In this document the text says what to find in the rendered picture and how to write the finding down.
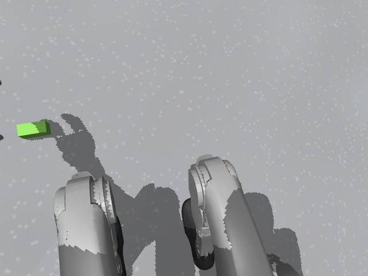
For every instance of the right robot hand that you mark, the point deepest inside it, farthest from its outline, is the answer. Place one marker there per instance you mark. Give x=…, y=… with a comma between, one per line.
x=281, y=268

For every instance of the right robot foot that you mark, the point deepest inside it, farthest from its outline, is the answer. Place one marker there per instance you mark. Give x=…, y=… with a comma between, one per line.
x=202, y=262

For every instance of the small box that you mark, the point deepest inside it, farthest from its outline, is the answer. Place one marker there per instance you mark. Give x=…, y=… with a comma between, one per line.
x=33, y=129

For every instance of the left robot foot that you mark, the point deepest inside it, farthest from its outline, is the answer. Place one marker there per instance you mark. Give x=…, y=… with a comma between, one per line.
x=120, y=242

